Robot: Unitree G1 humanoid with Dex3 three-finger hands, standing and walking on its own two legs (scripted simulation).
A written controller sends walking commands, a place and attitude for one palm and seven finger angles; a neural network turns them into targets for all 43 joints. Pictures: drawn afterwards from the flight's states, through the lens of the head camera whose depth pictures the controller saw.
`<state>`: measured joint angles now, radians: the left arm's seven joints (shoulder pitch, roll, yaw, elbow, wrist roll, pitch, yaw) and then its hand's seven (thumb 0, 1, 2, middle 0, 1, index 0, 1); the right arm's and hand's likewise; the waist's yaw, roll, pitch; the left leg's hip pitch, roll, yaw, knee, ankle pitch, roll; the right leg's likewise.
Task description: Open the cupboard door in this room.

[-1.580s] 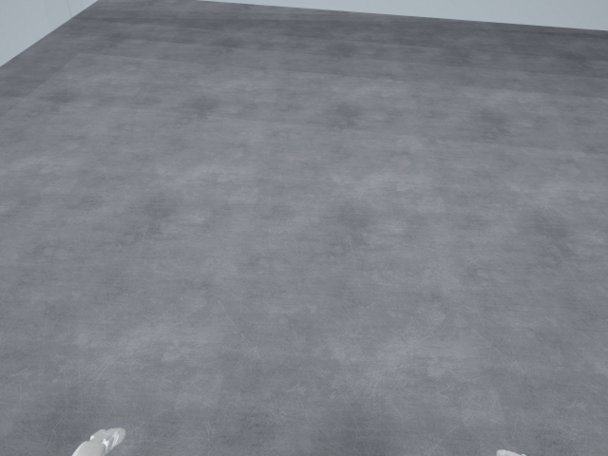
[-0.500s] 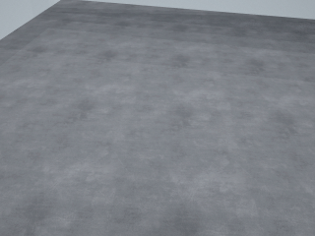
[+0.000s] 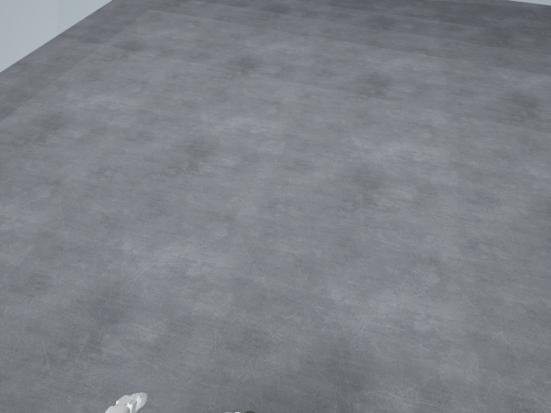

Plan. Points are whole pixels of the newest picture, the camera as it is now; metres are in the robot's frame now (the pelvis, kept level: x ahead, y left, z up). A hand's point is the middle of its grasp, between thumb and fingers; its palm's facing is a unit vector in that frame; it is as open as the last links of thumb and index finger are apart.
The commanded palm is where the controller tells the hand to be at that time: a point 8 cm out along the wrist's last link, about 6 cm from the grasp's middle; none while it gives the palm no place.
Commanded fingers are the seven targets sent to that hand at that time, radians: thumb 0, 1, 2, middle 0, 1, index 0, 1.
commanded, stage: turn or walk to find it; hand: left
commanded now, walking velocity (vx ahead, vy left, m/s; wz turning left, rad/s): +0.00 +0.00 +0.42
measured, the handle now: out of the picture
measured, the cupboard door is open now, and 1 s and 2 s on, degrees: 0 0 0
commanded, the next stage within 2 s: stand and wait in 1.24 s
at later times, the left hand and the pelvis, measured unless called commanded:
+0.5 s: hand out of the picture -0.08 +0.21 -0.19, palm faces +0.30 -0.93 -0.22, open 7.4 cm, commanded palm none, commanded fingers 0.00 0.90 0.90 -0.20 -0.30 -0.20 -0.30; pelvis -0.03 +0.01 -0.01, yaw +16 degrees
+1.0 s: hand out of the picture -0.04 +0.22 -0.15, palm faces +0.44 -0.86 -0.28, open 7.4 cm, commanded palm none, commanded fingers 0.00 0.90 0.90 -0.20 -0.30 -0.20 -0.30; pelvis -0.06 -0.02 -0.01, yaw +26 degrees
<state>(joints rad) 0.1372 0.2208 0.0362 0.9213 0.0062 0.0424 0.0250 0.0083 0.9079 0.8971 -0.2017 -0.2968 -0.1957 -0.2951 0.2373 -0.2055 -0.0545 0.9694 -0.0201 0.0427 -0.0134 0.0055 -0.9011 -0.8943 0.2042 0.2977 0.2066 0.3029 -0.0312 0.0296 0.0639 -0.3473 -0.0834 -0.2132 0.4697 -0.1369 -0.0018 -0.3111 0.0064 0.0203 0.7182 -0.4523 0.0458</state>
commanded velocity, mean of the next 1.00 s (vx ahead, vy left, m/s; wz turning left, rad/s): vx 0.00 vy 0.00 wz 0.42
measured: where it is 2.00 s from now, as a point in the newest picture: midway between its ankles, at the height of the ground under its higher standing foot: outside the picture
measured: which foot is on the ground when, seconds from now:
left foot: down 0.00-0.06, up 0.08-0.46, down 0.48-1.00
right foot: up 0.00-0.04, down 0.06-0.48, up 0.50-0.98, down 1.00-1.00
